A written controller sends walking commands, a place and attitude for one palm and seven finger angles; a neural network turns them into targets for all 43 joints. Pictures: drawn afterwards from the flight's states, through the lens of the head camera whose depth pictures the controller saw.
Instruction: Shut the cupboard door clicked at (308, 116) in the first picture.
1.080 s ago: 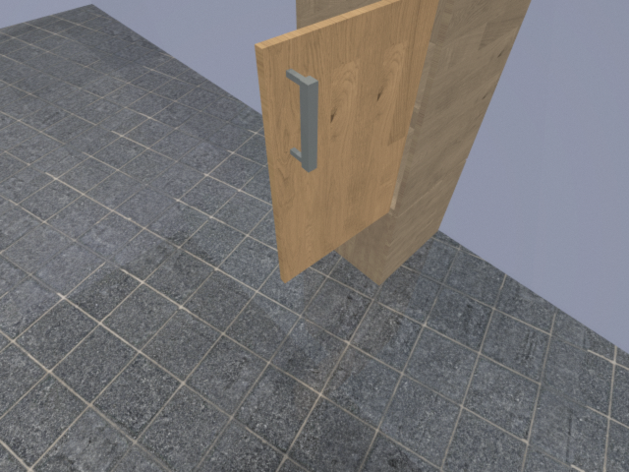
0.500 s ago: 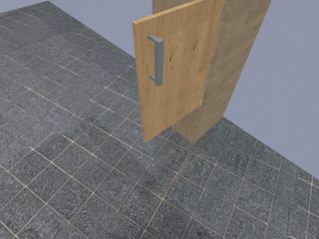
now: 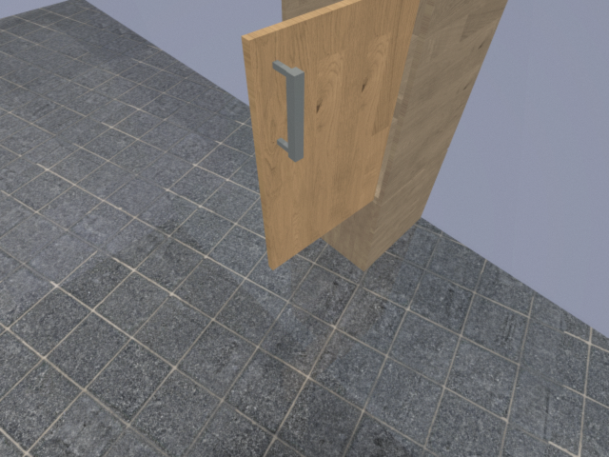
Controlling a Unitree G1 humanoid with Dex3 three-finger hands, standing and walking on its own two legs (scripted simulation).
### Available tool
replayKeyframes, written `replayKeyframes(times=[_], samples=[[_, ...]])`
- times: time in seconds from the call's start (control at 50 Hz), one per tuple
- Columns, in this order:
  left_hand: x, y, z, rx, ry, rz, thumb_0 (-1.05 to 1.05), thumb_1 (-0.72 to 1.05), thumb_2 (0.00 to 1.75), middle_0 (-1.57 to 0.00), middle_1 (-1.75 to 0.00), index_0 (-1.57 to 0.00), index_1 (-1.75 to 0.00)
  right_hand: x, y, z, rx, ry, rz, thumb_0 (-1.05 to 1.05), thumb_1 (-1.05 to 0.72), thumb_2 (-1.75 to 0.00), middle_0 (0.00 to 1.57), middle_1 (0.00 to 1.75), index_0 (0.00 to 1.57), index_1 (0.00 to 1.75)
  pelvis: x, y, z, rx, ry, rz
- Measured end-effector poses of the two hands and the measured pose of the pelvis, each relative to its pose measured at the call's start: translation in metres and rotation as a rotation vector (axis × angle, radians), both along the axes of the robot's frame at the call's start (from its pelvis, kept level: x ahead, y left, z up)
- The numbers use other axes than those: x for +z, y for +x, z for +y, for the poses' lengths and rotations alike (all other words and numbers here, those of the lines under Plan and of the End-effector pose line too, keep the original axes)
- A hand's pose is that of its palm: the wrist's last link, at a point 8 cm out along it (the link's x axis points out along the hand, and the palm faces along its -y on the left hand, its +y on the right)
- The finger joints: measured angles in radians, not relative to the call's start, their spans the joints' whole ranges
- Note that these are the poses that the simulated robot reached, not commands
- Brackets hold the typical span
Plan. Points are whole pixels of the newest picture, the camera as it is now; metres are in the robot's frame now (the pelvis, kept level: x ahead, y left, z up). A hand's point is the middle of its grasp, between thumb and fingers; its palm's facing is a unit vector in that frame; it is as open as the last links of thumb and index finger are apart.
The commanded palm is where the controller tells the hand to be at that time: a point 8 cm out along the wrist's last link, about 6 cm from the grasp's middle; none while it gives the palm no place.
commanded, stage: walk around to get in front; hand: left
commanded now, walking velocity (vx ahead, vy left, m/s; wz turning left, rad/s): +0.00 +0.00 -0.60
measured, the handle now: (288, 113) +0.60 +0.07 +0.12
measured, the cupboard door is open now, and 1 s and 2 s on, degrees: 86 86 86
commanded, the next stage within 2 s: none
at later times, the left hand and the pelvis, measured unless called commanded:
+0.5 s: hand out of the picture +0.04 +0.15 -0.17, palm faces -0.21 -0.94 -0.28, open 7.4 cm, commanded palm none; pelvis -0.03 -0.04 +0.00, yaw -15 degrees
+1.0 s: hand (197, 442) +0.16 +0.18 -0.17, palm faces -0.45 -0.86 -0.24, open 7.4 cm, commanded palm none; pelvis -0.02 +0.02 -0.01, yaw -32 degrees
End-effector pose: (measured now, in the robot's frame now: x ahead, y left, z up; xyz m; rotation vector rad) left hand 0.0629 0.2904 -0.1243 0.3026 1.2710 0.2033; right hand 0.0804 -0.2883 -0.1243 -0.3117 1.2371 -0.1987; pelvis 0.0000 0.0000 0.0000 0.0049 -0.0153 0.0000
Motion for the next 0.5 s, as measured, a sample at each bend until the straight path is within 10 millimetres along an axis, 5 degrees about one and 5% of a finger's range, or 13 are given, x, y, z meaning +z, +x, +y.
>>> replayKeyframes(times=[0.18,0.32,0.5], samples=[[-0.020,-0.004,-0.032,-0.058,-0.057,0.055,0.00,0.91,0.90,-0.20,-0.30,-0.20,-0.30,-0.022,-0.041,0.016,-0.104,0.063,0.012,0.00,-0.90,-0.89,0.20,0.30,0.20,0.30,-0.013,-0.012,-0.006,-0.095,0.022,-0.001],[-0.023,-0.004,-0.067,-0.114,-0.046,0.044,0.00,0.91,0.90,-0.20,-0.30,-0.20,-0.30,-0.051,-0.080,0.003,-0.198,0.125,0.052,0.00,-0.90,-0.89,0.20,0.30,0.20,0.30,-0.025,-0.023,-0.029,-0.169,0.033,-0.008],[-0.007,-0.017,-0.091,-0.165,-0.047,0.116,0.00,0.90,0.90,-0.21,-0.30,-0.20,-0.30,-0.026,-0.089,-0.014,-0.298,0.122,0.011,0.00,-0.91,-0.90,0.20,0.30,0.20,0.30,-0.004,-0.029,-0.038,-0.264,0.057,0.026]])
